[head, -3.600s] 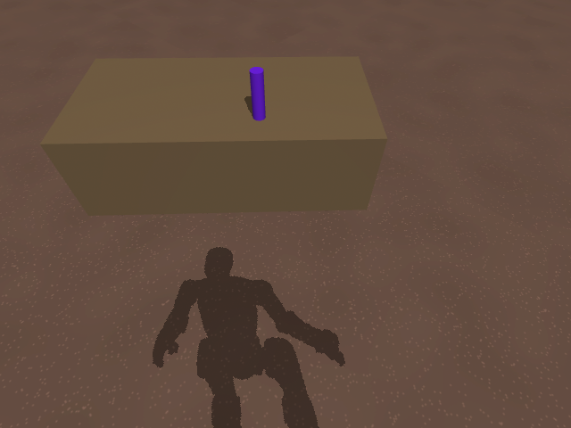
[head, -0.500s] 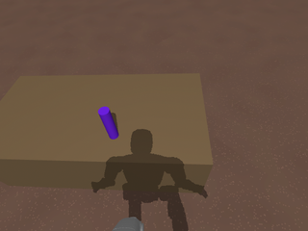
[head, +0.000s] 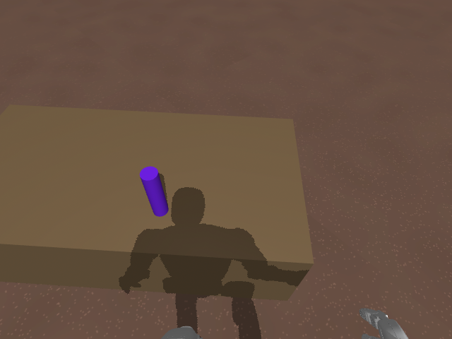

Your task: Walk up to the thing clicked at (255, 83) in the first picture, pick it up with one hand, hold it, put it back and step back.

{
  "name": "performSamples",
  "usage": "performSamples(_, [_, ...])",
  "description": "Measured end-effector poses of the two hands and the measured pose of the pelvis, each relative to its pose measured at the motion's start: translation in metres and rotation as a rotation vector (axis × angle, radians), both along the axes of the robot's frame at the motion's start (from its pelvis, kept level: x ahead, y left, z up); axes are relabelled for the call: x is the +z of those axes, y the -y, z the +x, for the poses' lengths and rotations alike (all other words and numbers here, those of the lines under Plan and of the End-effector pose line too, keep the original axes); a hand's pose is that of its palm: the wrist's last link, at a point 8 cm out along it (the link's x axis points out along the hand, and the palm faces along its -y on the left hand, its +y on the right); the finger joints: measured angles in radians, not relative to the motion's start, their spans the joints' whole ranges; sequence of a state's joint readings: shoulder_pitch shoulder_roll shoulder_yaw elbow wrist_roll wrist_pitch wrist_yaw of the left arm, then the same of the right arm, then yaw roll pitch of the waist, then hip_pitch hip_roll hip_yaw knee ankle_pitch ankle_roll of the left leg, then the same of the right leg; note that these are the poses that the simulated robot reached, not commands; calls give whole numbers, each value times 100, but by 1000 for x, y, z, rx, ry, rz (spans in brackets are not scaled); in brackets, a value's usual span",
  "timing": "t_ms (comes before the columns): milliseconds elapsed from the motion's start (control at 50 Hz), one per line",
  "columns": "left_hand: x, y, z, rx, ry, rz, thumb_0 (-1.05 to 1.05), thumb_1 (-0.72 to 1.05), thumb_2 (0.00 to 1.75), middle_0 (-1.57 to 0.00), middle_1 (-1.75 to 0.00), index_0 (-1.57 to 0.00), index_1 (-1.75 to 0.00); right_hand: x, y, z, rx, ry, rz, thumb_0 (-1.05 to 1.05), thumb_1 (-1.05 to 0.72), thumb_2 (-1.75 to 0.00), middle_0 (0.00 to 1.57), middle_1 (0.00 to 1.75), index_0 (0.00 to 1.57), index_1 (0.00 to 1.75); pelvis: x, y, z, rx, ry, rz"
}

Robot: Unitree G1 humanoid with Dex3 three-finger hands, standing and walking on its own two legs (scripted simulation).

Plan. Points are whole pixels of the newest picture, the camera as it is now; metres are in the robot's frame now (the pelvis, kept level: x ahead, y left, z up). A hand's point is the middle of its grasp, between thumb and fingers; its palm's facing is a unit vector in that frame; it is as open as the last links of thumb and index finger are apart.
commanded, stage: walk up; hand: left
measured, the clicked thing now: (155, 193) +0.54 +0.24 -0.24
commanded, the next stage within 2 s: stand in 1.16 s
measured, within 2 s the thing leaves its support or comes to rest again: neither
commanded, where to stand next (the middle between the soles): +0.08 +0.02 m, yaw +0 degrees
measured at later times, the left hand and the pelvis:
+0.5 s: hand out of the picture +0.13 +0.26 -0.13, palm faces -0.05 -0.94 -0.35, open 7.3 cm; pelvis +0.02 +0.00 +0.02, yaw -1 degrees
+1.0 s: hand out of the picture +0.11 +0.26 -0.13, palm faces -0.04 -0.94 -0.35, open 7.3 cm; pelvis +0.04 +0.01 +0.02, yaw -1 degrees
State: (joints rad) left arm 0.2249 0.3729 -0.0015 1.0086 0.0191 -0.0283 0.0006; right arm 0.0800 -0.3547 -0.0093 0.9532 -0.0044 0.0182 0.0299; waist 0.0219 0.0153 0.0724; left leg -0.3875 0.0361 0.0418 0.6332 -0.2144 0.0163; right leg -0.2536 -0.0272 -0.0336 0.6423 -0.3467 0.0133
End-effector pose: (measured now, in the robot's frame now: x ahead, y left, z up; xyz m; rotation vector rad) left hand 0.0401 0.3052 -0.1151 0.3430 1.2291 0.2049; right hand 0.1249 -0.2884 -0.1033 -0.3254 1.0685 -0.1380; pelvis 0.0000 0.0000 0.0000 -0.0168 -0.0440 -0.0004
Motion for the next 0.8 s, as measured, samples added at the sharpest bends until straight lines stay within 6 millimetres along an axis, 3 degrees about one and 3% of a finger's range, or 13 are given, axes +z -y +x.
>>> performSamples(140, [13, -2, 15, 9, -10, 8, 0, 90, 90, -21, -30, -21, -30, -3, 1, -8, -20, -74, 19, 0, -90, -90, 20, 30, 20, 30, 10, 1, 13, -1, -2, -2])
performSamples(480, [23, 3, 82, -39, 60, -19, 0, 91, 90, -21, -30, -21, -30, 8, 9, -26, -102, -145, -11, 0, -90, -90, 20, 30, 20, 30, 22, -4, 24, -13, 1, 4])
performSamples(620, [20, 5, 87, -42, 49, -33, 0, 91, 90, -21, -30, -21, -30, 11, 7, -28, -117, -147, -16, 0, -90, -90, 20, 30, 20, 30, 23, -7, 27, -15, -2, 6])
performSamples(800, [18, 2, 73, -26, 0, -31, 0, 91, 90, -21, -30, -21, -30, 9, 3, -26, -110, -162, -8, 0, -90, -90, 20, 30, 20, 30, 24, -8, 31, -12, -13, 7])
